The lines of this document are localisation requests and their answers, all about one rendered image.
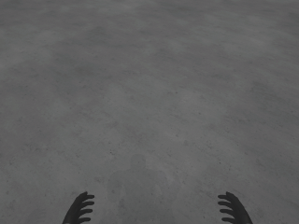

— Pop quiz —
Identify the right robot hand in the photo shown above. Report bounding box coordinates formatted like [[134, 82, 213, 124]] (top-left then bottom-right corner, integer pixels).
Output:
[[218, 191, 253, 224]]

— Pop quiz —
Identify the left robot hand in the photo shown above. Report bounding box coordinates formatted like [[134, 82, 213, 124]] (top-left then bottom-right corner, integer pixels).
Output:
[[62, 191, 94, 224]]

